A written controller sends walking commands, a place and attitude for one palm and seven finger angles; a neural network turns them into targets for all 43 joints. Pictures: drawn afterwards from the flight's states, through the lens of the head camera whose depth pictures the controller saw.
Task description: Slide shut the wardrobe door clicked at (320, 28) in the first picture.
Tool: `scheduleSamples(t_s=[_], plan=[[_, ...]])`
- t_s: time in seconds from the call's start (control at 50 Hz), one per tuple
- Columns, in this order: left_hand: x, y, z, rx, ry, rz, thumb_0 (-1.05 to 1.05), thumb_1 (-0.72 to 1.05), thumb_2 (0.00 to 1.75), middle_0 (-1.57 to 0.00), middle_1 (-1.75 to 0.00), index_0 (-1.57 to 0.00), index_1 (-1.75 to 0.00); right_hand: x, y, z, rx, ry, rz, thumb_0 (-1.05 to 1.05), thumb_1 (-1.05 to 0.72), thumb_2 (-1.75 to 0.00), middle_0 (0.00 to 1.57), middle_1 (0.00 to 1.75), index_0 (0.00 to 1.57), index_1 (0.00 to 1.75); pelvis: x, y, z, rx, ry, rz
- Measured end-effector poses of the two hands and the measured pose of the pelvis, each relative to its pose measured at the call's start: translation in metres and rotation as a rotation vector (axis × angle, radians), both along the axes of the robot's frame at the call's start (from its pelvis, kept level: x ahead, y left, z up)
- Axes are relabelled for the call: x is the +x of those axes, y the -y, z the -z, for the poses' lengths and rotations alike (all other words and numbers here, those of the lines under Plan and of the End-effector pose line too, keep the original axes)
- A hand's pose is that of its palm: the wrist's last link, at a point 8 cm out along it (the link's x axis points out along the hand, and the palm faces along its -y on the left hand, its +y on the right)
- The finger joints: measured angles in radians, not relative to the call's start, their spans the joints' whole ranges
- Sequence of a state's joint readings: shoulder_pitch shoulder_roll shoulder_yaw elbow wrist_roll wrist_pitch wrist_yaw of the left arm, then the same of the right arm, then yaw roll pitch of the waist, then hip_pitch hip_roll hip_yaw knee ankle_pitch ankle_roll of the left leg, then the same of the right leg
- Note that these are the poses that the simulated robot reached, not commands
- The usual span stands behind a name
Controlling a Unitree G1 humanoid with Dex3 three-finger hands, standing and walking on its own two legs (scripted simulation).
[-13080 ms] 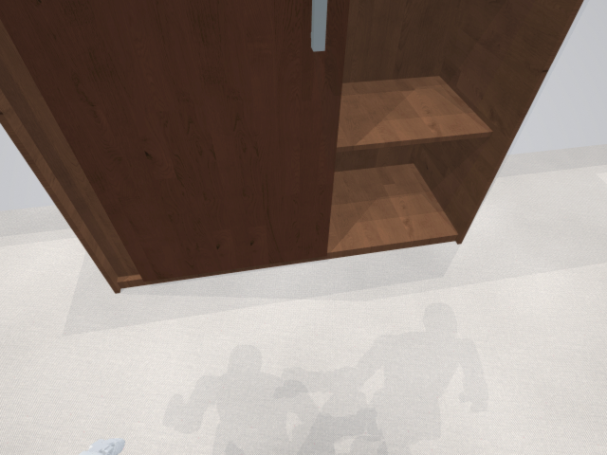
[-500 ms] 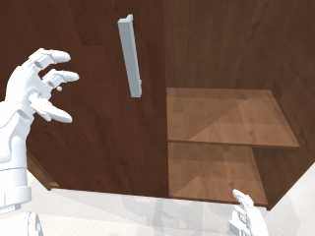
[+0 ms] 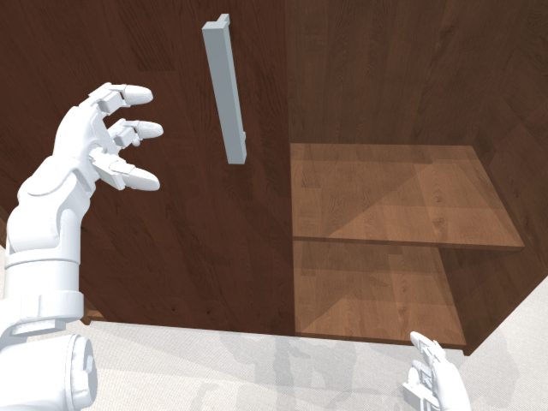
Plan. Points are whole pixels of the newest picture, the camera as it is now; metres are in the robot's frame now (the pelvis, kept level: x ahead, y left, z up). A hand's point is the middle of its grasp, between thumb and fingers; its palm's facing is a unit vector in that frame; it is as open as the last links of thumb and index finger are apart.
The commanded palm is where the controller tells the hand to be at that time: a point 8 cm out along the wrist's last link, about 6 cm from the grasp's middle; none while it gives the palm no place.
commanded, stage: move the hooked fingers beside the handle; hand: left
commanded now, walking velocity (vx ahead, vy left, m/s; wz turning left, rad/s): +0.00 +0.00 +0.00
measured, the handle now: (231, 94) +0.51 +0.10 +0.24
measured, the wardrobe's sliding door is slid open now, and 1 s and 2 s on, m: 0.60 0.60 0.60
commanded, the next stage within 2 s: none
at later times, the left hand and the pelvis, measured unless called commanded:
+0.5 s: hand (179, 116) +0.45 +0.17 +0.23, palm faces -0.01 -1.00 -0.03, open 14.0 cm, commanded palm +0.43 +0.22 +0.24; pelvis +0.00 +0.00 +0.00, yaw -1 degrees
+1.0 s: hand (188, 109) +0.47 +0.16 +0.24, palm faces +0.00 -1.00 -0.03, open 13.9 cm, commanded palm +0.45 +0.21 +0.24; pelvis +0.00 +0.00 +0.00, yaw -2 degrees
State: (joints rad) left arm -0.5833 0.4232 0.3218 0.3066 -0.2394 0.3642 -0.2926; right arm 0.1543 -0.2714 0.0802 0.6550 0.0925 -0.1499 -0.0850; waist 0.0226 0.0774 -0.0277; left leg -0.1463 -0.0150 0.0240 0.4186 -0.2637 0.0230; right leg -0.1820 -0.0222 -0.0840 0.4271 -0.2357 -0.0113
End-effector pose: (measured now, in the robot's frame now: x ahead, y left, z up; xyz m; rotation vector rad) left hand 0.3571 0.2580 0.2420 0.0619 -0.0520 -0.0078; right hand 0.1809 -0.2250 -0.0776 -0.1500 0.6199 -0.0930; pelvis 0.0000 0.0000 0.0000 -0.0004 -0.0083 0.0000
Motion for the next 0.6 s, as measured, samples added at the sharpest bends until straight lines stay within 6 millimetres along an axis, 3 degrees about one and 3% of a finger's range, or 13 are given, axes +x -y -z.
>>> scheduleSamples(t_s=[0.08,0.24,0.38,0.6], plan=[[0.009,0.009,0.001,-0.028,0.024,0.012,-0.01,-0.50,0.30,-0.30,-1.20,-0.31,-1.20,-0.008,0.000,0.003,-0.002,-0.024,0.008,0.01,-0.90,-0.90,0.20,0.30,0.20,0.30,0.001,0.000,0.000,0.001,-0.003,0.006],[0.034,0.005,0.003,-0.008,-0.010,-0.041,-0.01,-0.50,0.30,-0.30,-1.20,-0.31,-1.20,-0.035,0.013,0.011,-0.029,-0.104,0.054,0.01,-0.90,-0.90,0.20,0.30,0.20,0.30,0.000,0.001,0.000,-0.003,-0.014,0.010],[0.053,0.023,-0.002,-0.041,0.015,0.020,-0.01,-0.50,0.30,-0.30,-1.20,-0.30,-1.20,-0.058,0.025,0.019,-0.051,-0.168,0.100,0.01,-0.90,-0.90,0.20,0.30,0.20,0.30,0.004,-0.001,-0.001,-0.004,-0.029,0.016],[0.089,0.045,0.010,-0.039,-0.038,-0.002,-0.01,-0.50,0.30,-0.31,-1.21,-0.31,-1.20,-0.087,0.031,0.026,-0.054,-0.244,0.153,0.01,-0.90,-0.90,0.20,0.30,0.20,0.30,0.006,-0.002,-0.001,-0.003,-0.059,0.031]])
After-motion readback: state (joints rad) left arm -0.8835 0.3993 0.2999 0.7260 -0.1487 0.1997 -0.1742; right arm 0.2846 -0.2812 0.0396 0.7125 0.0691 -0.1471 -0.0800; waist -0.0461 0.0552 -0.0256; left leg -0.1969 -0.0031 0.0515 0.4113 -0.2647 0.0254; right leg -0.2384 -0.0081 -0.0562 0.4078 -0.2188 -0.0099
